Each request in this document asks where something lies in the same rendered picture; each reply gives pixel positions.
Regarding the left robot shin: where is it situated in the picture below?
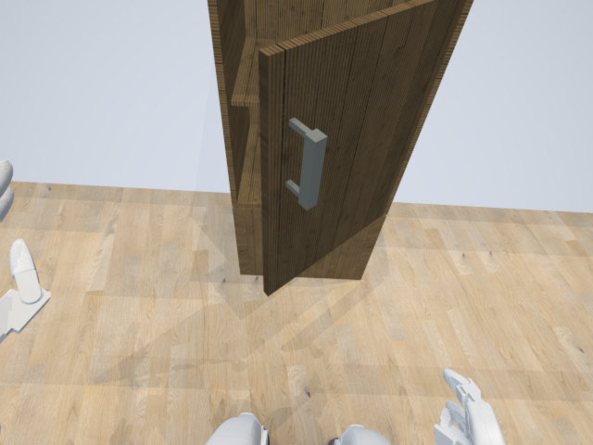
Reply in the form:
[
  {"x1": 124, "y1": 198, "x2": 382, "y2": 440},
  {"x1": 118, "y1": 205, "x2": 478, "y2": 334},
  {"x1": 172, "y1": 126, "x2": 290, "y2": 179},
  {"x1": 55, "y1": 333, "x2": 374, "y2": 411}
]
[{"x1": 239, "y1": 413, "x2": 259, "y2": 422}]

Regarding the cupboard door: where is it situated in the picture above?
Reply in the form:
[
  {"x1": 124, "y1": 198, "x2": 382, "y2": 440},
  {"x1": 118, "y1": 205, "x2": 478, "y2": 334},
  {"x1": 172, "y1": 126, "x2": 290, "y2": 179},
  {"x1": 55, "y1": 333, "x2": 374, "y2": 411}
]
[{"x1": 259, "y1": 0, "x2": 467, "y2": 296}]

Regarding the robot right hand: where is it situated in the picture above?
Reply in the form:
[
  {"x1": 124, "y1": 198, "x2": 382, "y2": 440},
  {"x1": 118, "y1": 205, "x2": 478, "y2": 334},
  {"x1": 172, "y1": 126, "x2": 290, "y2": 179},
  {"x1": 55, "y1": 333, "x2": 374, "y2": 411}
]
[{"x1": 434, "y1": 369, "x2": 506, "y2": 445}]

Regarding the robot left hand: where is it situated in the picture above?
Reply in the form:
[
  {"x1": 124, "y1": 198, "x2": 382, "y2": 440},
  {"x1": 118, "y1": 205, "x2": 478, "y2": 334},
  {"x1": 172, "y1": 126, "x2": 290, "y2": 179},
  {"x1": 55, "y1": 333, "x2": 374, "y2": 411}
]
[{"x1": 0, "y1": 160, "x2": 51, "y2": 343}]

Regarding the robot left thigh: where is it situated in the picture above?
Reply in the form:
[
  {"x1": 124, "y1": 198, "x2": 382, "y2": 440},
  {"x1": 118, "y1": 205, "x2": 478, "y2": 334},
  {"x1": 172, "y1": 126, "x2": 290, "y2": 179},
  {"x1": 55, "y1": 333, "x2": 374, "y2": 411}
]
[{"x1": 205, "y1": 417, "x2": 268, "y2": 445}]

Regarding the handle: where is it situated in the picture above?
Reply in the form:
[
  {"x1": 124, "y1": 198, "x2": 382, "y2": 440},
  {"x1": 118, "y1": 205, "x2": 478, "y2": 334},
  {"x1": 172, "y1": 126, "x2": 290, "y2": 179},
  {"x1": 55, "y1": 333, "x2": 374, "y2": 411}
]
[{"x1": 285, "y1": 118, "x2": 328, "y2": 210}]

